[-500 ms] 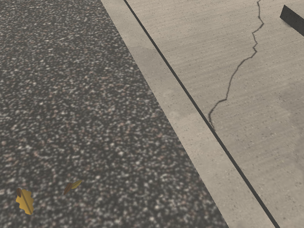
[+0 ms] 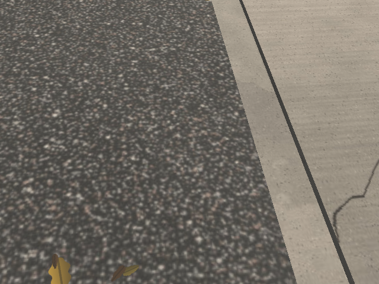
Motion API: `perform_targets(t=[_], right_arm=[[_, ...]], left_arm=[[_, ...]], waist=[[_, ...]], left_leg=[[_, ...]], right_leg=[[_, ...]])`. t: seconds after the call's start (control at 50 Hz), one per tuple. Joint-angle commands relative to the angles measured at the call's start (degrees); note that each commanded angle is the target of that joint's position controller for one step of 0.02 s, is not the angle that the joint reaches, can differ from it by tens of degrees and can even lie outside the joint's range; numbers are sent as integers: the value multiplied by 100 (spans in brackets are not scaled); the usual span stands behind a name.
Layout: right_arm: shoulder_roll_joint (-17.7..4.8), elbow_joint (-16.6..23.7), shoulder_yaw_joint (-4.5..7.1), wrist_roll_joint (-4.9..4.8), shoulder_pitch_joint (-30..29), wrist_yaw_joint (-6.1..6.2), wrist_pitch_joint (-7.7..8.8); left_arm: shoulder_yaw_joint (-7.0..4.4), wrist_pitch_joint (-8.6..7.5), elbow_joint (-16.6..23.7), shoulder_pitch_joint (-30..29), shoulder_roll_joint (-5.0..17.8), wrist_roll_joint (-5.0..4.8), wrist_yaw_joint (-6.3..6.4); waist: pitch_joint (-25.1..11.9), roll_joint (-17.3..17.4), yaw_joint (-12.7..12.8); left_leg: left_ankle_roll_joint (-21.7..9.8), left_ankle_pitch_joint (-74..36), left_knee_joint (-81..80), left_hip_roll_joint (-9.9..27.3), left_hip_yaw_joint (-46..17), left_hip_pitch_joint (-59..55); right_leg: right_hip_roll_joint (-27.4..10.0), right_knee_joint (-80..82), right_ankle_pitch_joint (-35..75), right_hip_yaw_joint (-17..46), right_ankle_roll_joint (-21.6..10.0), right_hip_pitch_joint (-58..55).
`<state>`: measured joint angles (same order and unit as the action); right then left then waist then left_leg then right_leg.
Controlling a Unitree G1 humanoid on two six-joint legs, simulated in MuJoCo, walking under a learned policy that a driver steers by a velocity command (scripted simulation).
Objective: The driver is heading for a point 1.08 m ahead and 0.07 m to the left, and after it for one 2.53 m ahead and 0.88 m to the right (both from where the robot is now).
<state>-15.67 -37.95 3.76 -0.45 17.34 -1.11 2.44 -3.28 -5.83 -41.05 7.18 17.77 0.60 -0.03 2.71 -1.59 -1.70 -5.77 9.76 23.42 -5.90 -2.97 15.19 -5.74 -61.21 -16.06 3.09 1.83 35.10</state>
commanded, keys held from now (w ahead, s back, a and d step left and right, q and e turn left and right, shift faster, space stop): w+q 0.40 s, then w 0.48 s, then w+e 0.04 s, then e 0.08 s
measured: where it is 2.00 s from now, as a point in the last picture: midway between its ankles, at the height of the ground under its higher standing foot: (140, 218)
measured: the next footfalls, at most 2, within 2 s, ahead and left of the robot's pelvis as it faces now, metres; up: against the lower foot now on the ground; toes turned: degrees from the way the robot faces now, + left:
right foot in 0.28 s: +0.35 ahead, -0.13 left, +0.00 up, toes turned +13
left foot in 0.78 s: +0.52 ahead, +0.21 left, +0.00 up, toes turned +22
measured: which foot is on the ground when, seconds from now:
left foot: down 0.00-0.28, up 0.30-0.76, down 0.78-1.00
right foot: up 0.00-0.26, down 0.28-0.78, up 0.80-1.00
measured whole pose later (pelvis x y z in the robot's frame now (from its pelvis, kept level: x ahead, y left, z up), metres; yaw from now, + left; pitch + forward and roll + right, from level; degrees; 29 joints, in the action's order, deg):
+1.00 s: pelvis +0.51 +0.11 +0.00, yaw +19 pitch +1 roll +1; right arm -15.0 -42.9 3.2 0.7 16.9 -1.1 4.3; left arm -2.9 -3.6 -46.3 10.8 18.2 -1.1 -0.5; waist 1.4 -2.8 -1.3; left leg -3.5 9.6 18.6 -2.8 3.4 10.4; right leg -6.0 -60.6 -14.9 2.0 1.2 35.2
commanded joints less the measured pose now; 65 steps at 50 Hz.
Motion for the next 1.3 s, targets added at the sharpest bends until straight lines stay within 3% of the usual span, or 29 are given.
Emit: perform_targets(t=[0.02, 0.16, 0.22, 0.26, 0.28, 0.3, 0.32, 0.34, 0.36, 0.4, 0.5, 0.6, 0.68, 0.72, 0.76, 0.78, 0.8, 0.82, 0.84, 0.88, 0.92, 0.98, 1.06, 1.12, 1.2, 1.24, 1.26, 1.28, 1.3], right_arm=[[-960, 383, 264, -22, -212, 134, 132], [-998, 39, 286, -117, 378, 207, 46], [-967, -10, 293, -113, 388, 235, -14], [-795, 48, 242, -94, 236, 229, -42], [-496, 161, 130, -35, 156, 203, -20], [-172, 269, 24, -149, 879, 214, 22], [-581, 243, 56, -199, 1010, 229, 48], [-991, 223, 173, -194, 492, 224, 20], [-1023, 302, 191, -124, 75, 227, -16], [-841, 411, 212, -67, -205, 178, -41], [-321, 454, 58, -51, -361, 134, -77], [-206, 567, -65, -27, -1225, -23, 72], [-318, 764, -56, -84, -1786, -109, 109], [-461, 769, 4, -58, -1671, -123, 119], [-846, 359, 234, 6, -384, -68, 104], [-1274, 158, 377, 42, 656, 15, 66], [-1803, 109, 435, 47, 805, 31, 56], [-1247, 123, 305, -4, 851, 14, 81], [-1054, 118, 216, 1, 498, 5, 121], [-722, 135, 114, 27, -139, -22, 153], [-547, 116, 82, 90, -394, -22, 227], [-663, -78, 123, 140, -508, 25, 356], [-757, -251, 132, 172, -576, 156, 317], [-918, -413, 175, 108, -407, 237, 219], [-1044, -476, 251, -54, -554, 355, 4], [-941, -445, 233, -65, -519, 418, -98], [-793, -311, 154, 143, -299, 413, -80], [-318, -221, -7, 287, 353, 307, -37], [-730, -345, 52, 148, 127, 213, -22]], left_arm=[[-97, 27, 344, -82, 384, 57, 24], [-41, -78, 657, -1235, 341, -84, -137], [-133, -145, 660, -1070, 517, -104, -173], [-254, -194, 477, -269, 669, -76, -126], [-342, -218, 400, 539, 923, 26, -82], [-465, -157, 246, 1289, 1404, 125, -56], [-401, -113, 194, 1351, 1055, -49, -103], [-288, -72, 275, 1076, 635, -85, -74], [-230, -14, 314, 795, 494, -40, -47], [-142, 10, 236, 485, 283, 23, -25], [-207, -100, -110, 654, 504, -36, -77], [-233, -6, -342, 823, 749, -158, -66], [-262, 106, -603, 1265, 945, -245, -69], [-280, 178, -688, 1275, 1043, -282, -50], [-215, 221, -734, 1254, 939, -283, -14], [-79, 196, -591, 1225, 654, -121, 6], [146, 82, -402, 1784, -20, -55, -43], [7, -21, -481, 1413, 561, -189, -70], [-64, -78, -288, 923, 775, -320, -91], [-61, -69, -268, 634, 660, -170, -51], [-51, 80, -380, 915, 484, -193, -83], [-28, 270, -380, 846, 282, -156, -30], [44, 270, -207, 290, 88, -95, -97], [19, 274, 33, -91, 171, -90, -211], [-115, 315, 262, -23, 433, -38, -358], [-310, 298, 78, 855, 759, -21, -326], [-453, 318, 131, 1233, 1316, -8, -199], [-445, 330, 296, 1043, 1632, 68, -161], [-364, 375, 452, 983, 1180, 9, -169]], waist=[[-432, 385, 179], [-213, 639, -261], [-256, 835, -128], [-592, 904, 306], [-1303, 556, 688], [-2212, -1026, 564], [-2167, -1488, 556], [-1336, -804, 685], [-835, -391, 637], [-291, -371, 382], [-161, -298, 244], [-68, -196, 484], [73, -293, 617], [-6, -390, 429], [-800, -283, -278], [-1580, 266, -702], [-2253, 1789, -276], [-2284, 1202, -544], [-1440, 1049, -475], [-730, 611, -120], [-624, 718, 190], [-303, 528, 348], [-232, 565, 188], [-336, 547, 27], [-436, 635, 167], [-887, 285, 545], [-1348, -717, 602], [-2100, -1565, 75], [-2617, -734, 451]], left_leg=[[-1055, -1492, -1010, 1355, -1410, -267], [-682, -494, -615, 1238, -1655, -327], [-572, -528, -132, 1372, -2136, -746], [-350, -1055, 576, 1077, -2076, -641], [-134, -745, 1910, 778, -1713, -59], [350, 1362, 3919, -45, -872, 1919], [452, 2396, 4916, 236, -835, 2896], [510, 1889, 5270, 517, -838, 3180], [535, 1449, 5241, 722, -592, 3064], [520, 977, 4765, 1034, -516, 2697], [564, 504, 3620, 1113, -374, 2497], [555, -827, 1811, 1088, 100, 2035], [413, -613, 1079, 949, 268, 1821], [232, -257, 776, 790, 402, 1412], [-60, -464, 410, 474, 643, -612], [-402, -656, 615, 1422, -469, -2331], [-1359, 337, -31, 2791, -3259, -3871], [-1332, 915, -467, 2775, -3730, -3728], [-1099, 575, -540, 2559, -2876, -3083], [-885, -463, -784, 2092, -1776, -1723], [-836, -764, -1168, 1952, -1255, -1044], [-820, -2651, -1310, 1948, -355, -505], [-491, -3153, -1241, 1600, 720, -306], [-428, -3197, -1011, 1795, 801, -792], [-222, -3614, -37, 2046, 779, -1396], [152, -3600, 1571, 1562, 1049, -1165], [572, -1567, 3280, 1031, 1195, -16], [920, 3109, 5107, -44, 552, 1840], [839, 2885, 5505, 246, -396, 1991]], right_leg=[[34, 855, 825, 7, 185, 225], [527, 2986, 2046, 93, 107, -487], [594, 3289, 1378, 163, -85, -816], [594, 3632, 1277, 17, -348, -2000], [-151, 3453, 1211, 647, -705, -3425], [-1516, 3711, 272, 2976, -1642, -5590], [-1939, 4220, -1088, 4332, -1824, -5692], [-1703, 4382, -1411, 3583, -1567, -4978], [-1453, 4436, -883, 2739, -1350, -4240], [-1008, 4728, 181, 1666, -1184, -3180], [-893, 5222, 1358, 695, -1436, -2761], [-660, 5260, 1827, -136, -1271, -2832], [-935, 5113, 1909, -119, -1175, -3319], [-1026, 4742, 2704, -171, -1076, -3564], [-640, 3161, 4090, -638, -794, -3193], [-372, 1441, 2703, -841, -541, -2008], [644, -545, -1329, -636, -200, 148], [462, -1232, -1702, 151, -244, 774], [206, -1299, -1237, 85, -319, 1147], [-159, -695, -406, -19, -275, 754], [-304, -439, -26, 61, -205, 175], [-152, 43, 282, 96, 11, 49], [82, 1703, 1777, -119, 4, -454], [197, 2313, 2097, -224, -83, -538], [361, 2663, 1071, -418, -387, -566], [741, 3387, 1808, -562, -683, -1817], [-247, 3359, 4550, 882, -1135, -3098], [-1560, 3361, 5749, 3167, -2446, -4648], [-1400, 3702, 4370, 3136, -2439, -4549]])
